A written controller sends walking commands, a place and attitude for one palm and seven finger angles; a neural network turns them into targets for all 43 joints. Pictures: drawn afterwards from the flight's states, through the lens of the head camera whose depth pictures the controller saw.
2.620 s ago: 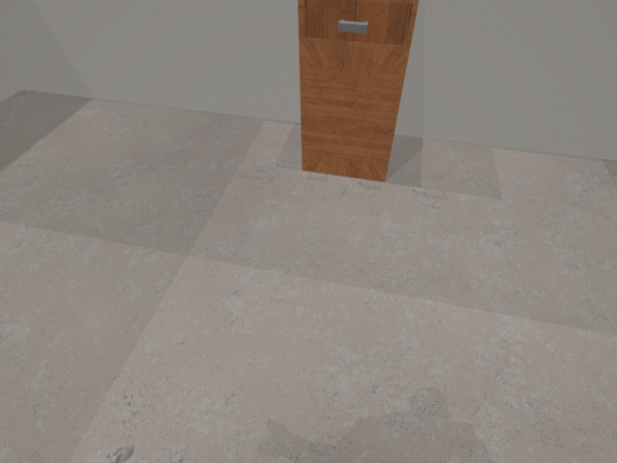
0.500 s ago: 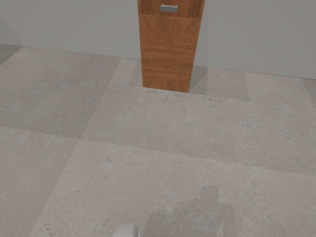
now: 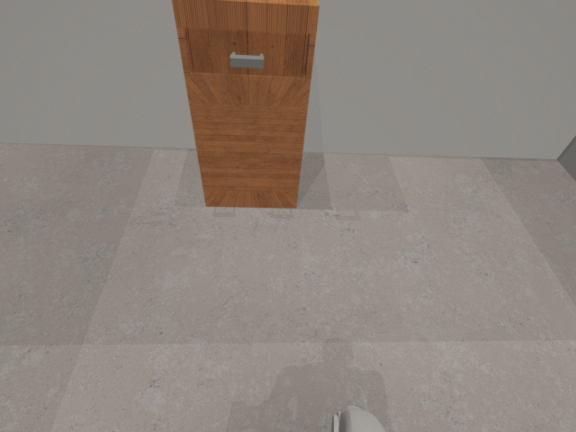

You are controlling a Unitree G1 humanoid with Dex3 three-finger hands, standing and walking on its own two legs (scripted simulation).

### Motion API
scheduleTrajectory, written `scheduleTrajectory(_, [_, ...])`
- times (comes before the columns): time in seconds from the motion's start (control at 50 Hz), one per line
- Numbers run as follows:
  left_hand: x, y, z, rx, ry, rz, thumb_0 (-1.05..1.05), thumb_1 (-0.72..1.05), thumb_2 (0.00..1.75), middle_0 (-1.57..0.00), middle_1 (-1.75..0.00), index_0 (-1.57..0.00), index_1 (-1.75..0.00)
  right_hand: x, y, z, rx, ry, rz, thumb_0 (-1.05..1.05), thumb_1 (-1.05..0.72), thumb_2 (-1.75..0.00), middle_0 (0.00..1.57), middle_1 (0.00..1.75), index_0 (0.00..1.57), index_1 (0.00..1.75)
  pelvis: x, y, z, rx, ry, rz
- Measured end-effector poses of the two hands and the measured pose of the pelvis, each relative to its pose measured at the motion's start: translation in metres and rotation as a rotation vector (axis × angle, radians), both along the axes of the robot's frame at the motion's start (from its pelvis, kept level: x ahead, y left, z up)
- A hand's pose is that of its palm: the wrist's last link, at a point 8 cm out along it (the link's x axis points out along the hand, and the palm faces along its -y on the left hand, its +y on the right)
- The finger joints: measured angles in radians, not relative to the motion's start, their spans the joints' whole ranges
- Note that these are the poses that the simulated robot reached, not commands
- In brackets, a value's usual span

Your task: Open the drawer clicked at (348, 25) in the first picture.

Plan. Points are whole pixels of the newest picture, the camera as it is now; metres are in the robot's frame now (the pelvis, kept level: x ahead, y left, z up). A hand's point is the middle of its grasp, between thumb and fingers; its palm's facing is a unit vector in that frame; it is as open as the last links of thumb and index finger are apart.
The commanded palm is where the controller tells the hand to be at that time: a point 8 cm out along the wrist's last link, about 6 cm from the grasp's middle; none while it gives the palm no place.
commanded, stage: walk to a spot facing it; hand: left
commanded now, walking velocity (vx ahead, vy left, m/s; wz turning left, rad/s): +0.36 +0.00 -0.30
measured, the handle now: (247, 58) +1.19 +0.20 -0.03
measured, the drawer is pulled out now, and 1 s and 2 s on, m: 0.00 0.00 0.00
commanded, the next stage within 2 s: turn to face it in 0.58 s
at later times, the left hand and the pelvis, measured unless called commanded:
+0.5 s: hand (239, 324) +0.34 +0.11 -0.17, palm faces -0.07 -0.98 -0.19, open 7.1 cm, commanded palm none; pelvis +0.23 -0.06 -0.01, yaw -7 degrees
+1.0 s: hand (230, 280) +0.44 +0.14 -0.18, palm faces -0.01 -0.98 -0.19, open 7.3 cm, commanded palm none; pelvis +0.41 -0.03 -0.01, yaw -3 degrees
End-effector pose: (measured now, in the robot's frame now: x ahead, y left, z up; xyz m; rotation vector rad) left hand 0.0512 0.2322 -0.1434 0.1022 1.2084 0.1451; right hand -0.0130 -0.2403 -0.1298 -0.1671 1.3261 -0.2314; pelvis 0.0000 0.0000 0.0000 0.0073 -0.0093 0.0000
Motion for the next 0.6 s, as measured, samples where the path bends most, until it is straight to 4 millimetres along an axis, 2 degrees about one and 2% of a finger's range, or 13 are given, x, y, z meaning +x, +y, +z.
scheduleTrajectory(0.1, [0.071, -0.009, 0.002, -0.013, -0.003, -0.082, 0.0, 0.91, 0.9, -0.19, -0.3, -0.2, -0.3, -0.022, 0.016, 0.001, 0.03, 0.122, -0.103, 0.0, -0.92, -0.9, 0.19, 0.3, 0.2, 0.3, 0.043, -0.001, 0.002, -0.004, 0.001, -0.037])
scheduleTrajectory(0.2, [0.144, -0.034, -0.002, -0.025, 0.007, -0.174, 0.0, 0.91, 0.9, -0.19, -0.3, -0.2, -0.3, -0.034, 0.037, 0.002, 0.087, 0.25, -0.198, 0.0, -0.91, -0.9, 0.19, 0.3, 0.2, 0.3, 0.089, -0.011, -0.002, -0.011, 0.004, -0.074])
scheduleTrajectory(0.28, [0.21, -0.063, -0.007, -0.034, -0.013, -0.245, 0.0, 0.91, 0.9, -0.2, -0.3, -0.2, -0.3, -0.031, 0.05, 0.001, 0.141, 0.358, -0.264, 0.0, -0.91, -0.9, 0.19, 0.3, 0.2, 0.3, 0.131, -0.025, -0.01, -0.018, 0.016, -0.102])
scheduleTrajectory(0.34, [0.255, -0.085, -0.014, -0.034, -0.062, -0.267, 0.0, 0.91, 0.9, -0.2, -0.3, -0.2, -0.3, -0.016, 0.05, -0.004, 0.181, 0.425, -0.298, 0.0, -0.91, -0.9, 0.2, 0.3, 0.2, 0.3, 0.166, -0.042, -0.02, -0.019, 0.016, -0.115])
scheduleTrajectory(0.38, [0.272, -0.093, -0.016, -0.033, -0.092, -0.248, 0.0, 0.91, 0.9, -0.2, -0.3, -0.2, -0.3, 0.008, 0.041, -0.008, 0.193, 0.428, -0.3, 0.0, -0.9, -0.9, 0.2, 0.3, 0.2, 0.3, 0.184, -0.052, -0.023, -0.022, 0.007, -0.121])
scheduleTrajectory(0.42, [0.277, -0.095, -0.014, -0.031, -0.085, -0.216, 0.0, 0.91, 0.9, -0.2, -0.3, -0.2, -0.3, 0.045, 0.026, -0.013, 0.18, 0.378, -0.284, 0.01, -0.9, -0.9, 0.2, 0.3, 0.2, 0.3, 0.201, -0.058, -0.019, -0.023, -0.007, -0.121])
scheduleTrajectory(0.46, [0.282, -0.086, -0.007, -0.004, -0.088, -0.151, -0.02, 0.93, 0.9, -0.2, -0.3, -0.2, -0.3, 0.094, 0.007, -0.016, 0.155, 0.293, -0.249, 0.01, -0.9, -0.9, 0.2, 0.3, 0.2, 0.3, 0.218, -0.061, -0.013, -0.026, -0.009, -0.12])
scheduleTrajectory(0.56, [0.285, -0.061, 0.003, 0.068, 0.001, -0.145, -0.04, 0.95, 0.9, -0.2, -0.3, -0.2, -0.3, 0.231, -0.033, -0.017, 0.09, 0.023, -0.163, 0.01, -0.91, -0.9, 0.19, 0.3, 0.2, 0.3, 0.258, -0.061, -0.004, -0.029, -0.002, -0.117])
scheduleTrajectory(0.6, [0.283, -0.054, 0.003, 0.068, 0.048, -0.135, -0.03, 0.94, 0.9, -0.2, -0.3, -0.2, -0.3, 0.276, -0.047, -0.014, 0.052, -0.044, -0.133, 0.01, -0.93, -0.9, 0.19, 0.3, 0.2, 0.3, 0.275, -0.058, -0.003, -0.032, 0.0, -0.114])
